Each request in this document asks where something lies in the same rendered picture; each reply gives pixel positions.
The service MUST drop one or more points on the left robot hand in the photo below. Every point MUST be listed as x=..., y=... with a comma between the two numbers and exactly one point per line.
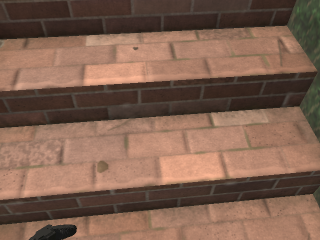
x=58, y=232

